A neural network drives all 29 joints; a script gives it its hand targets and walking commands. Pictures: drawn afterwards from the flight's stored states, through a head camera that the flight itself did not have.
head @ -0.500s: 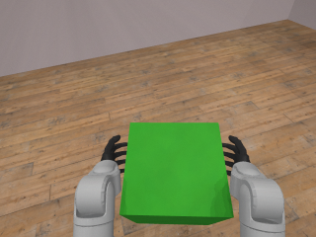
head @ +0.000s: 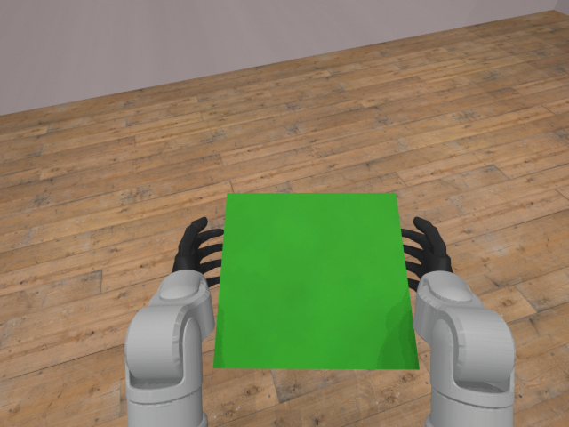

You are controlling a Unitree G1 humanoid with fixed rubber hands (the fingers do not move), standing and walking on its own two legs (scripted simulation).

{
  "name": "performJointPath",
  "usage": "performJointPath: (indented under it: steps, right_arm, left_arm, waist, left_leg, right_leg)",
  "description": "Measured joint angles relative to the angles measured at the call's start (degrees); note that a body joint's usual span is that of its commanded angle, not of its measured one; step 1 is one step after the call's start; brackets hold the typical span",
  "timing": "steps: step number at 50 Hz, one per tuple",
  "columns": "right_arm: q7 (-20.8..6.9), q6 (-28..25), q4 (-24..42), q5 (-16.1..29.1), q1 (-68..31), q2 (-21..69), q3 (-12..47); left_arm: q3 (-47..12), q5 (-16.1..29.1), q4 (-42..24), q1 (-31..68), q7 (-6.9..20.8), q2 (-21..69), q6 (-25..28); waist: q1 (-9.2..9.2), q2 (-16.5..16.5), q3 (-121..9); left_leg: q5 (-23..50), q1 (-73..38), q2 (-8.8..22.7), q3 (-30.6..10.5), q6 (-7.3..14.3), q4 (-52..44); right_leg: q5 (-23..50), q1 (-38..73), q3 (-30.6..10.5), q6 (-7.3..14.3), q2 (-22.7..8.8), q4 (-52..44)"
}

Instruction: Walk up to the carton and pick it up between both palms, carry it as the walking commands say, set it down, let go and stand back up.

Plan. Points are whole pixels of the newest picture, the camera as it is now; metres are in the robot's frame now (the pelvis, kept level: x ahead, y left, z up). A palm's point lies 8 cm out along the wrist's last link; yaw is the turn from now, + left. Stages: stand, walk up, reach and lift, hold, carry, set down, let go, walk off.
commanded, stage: carry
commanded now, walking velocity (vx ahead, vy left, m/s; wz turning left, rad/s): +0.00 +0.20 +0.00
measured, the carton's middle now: (308, 292) +0.31 +0.01 +0.02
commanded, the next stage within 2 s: none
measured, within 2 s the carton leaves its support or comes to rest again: neither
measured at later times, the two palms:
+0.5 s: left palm (53, 302) +0.25 +0.32 +0.10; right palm (284, 279) +0.28 +0.03 +0.12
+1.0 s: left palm (46, 308) +0.24 +0.31 +0.12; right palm (290, 299) +0.25 +0.03 +0.12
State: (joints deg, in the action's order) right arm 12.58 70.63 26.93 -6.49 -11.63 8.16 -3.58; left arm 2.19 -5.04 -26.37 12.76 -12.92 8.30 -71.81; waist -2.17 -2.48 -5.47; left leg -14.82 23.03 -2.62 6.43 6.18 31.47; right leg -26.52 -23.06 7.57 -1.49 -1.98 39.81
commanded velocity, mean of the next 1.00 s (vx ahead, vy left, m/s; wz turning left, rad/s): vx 0.00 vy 0.03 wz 0.00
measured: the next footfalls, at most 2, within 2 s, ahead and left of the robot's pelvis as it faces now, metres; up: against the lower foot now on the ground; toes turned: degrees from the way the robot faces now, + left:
right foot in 0.02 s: +0.02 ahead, -0.11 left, +0.00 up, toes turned -9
left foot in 0.30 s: +0.04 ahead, +0.27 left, +0.00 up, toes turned -18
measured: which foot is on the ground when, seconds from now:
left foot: down 0.00-0.04, up 0.06-0.28, down 0.30-1.00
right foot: up 0.00-0.00, down 0.02-0.32, up 0.34-0.64, down 0.66-1.00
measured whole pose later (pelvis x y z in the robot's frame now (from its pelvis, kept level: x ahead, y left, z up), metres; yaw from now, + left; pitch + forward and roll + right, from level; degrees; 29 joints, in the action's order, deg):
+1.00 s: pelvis -0.02 +0.16 +0.00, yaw +0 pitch +2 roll +0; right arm 13.0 74.1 21.9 -6.1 -13.2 8.4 -2.8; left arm 3.2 -6.9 -23.7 11.2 -12.6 8.0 -74.5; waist -0.4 1.2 -6.0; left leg -13.3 19.6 0.1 5.4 1.9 30.3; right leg -16.3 -17.4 6.9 -0.6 -3.9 31.5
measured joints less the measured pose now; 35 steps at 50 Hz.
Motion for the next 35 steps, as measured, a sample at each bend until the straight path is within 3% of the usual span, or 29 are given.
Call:
performJointPath:
  steps: [1, 2, 4, 7, 12, 15, 17, 20, 24, 30, 33, 35]
  right_arm:
    - [0.26, 0.41, 0.05, -0.09, 0.25, -0.07, 0.44]
    - [0.52, 0.8, -0.01, -0.17, 0.5, -0.16, 0.68]
    - [0.79, 1.78, -0.17, -0.39, 1.74, -0.33, 0.7]
    - [1.05, 3.34, -1.8, -0.16, 3.18, -0.52, 1.08]
    - [1.51, 3.33, -0.61, 0.99, 0.57, -0.17, 1.14]
    - [1.59, 2.11, -0.02, 1.27, -1.83, 0.29, 0.46]
    - [1.19, 1.15, -2.19, 1.39, -2.14, 0.44, 1.29]
    - [0.7, 1.87, -6.21, 1.57, -1.35, 0.21, 2.26]
    - [0.29, 2.24, -5.42, 0.89, -1.1, 0.16, 1.42]
    - [-0.55, 0.11, -2.24, -0.04, -1.02, 0.19, -1.08]
    - [0.04, 1.36, -2.42, -0.18, 0.04, -0.05, 0.32]
    - [0.31, 2.35, -2.65, -0.27, 0.76, -0.19, 0.61]
  left_arm:
    - [0.15, -0.12, 0.26, -0.18, 0.3, -0.02, -0.13]
    - [0.15, -0.27, 0.87, -0.42, 0.64, -0.02, -0.06]
    - [-0.57, -0.47, 2.56, -1.12, 1.25, -0.18, -0.22]
    - [-1.17, -0.46, 4.41, -3.35, 1.65, -0.5, -1.1]
    - [-0.66, -0.68, 0.55, -3.05, 0.65, -0.47, -1.68]
    - [-0.44, -1.67, -1.15, -1.32, 0.13, -0.22, -1.14]
    - [1.03, -2.34, -0.13, -0.92, 0.03, -0.24, -0.82]
    - [2.27, -2.38, 2.02, -2.48, 0.47, -0.43, -1.98]
    - [1.4, -1.47, 1.96, -2.16, -0.06, -0.39, -2.29]
    - [0.17, -0.59, 1.19, 0.8, -0.25, 0.16, -0.98]
    - [0.53, -1.15, 2.41, 0.13, 0.52, 0.05, -1.26]
    - [0.22, -1.13, 3.55, -0.89, 0.95, -0.12, -1.22]
  waist:
    - [0.08, 0.06, -0.5]
    - [0.28, -0.21, -0.61]
    - [1.24, 0.39, -0.77]
    - [2.4, 1.48, 0.0]
    - [3.93, 4.73, 2.31]
    - [4.28, 4.53, 2.54]
    - [3.67, 6.54, 2.51]
    - [2.56, 5.24, 1.35]
    - [0.13, 3.79, 1.19]
    - [-0.37, 1.08, 0.06]
    - [0.05, 1.76, -1.18]
    - [1.02, 1.3, -0.89]
  left_leg:
    - [-0.49, 0.12, -0.8, 0.87, 0.3, 0.72]
    - [-1.18, 0.56, -1.14, 1.49, -0.78, 2.38]
    - [-7.94, 3.55, -1.5, 1.3, -5.02, 12.26]
    - [-9.0, 6.87, 0.1, -2.01, -7.63, 25.63]
    - [-7.54, 3.12, 4.64, -5.09, -8.34, 14.21]
    - [-0.95, -2.94, 6.02, -3.93, -9.23, -0.04]
    - [1.14, -2.95, 4.75, -2.69, -8.63, 0.56]
    - [-0.99, -2.63, 6.26, -3.47, -6.89, 1.34]
    - [-0.13, -2.46, 6.43, -3.62, -5.49, -0.07]
    - [0.46, -1.01, 4.63, -2.42, -3.71, -0.23]
    - [-0.12, -1.38, 3.24, -0.54, -3.56, 0.3]
    - [-0.67, -2.21, 3.04, -0.19, -3.74, 0.9]
  right_leg:
    - [5.37, 2.11, 0.22, 0.46, -0.5, -5.54]
    - [11.75, 2.54, -0.03, 1.18, -1.09, -7.19]
    - [7.68, 3.65, -0.15, 1.31, -2.79, -7.1]
    - [8.49, 5.05, -0.61, -0.05, -4.89, -8.11]
    - [10.97, 5.25, -2.4, -3.65, -9.35, -9.31]
    - [9.9, 3.89, -3.15, -5.79, -10.82, -6.53]
    - [6.34, 2.32, -4.97, -4.93, -11.44, -2.24]
    - [-2.6, -0.03, -4.45, -4.08, -5.87, 7.81]
    - [-3.27, -1.73, -2.66, -2.29, -2.09, 11.5]
    - [-1.25, -0.35, -2.21, -1.14, -0.44, 2.35]
    - [7.16, 4.41, -1.55, -1.04, -1.31, -8.93]
    - [11.77, 5.16, -1.69, -0.22, -1.59, -9.21]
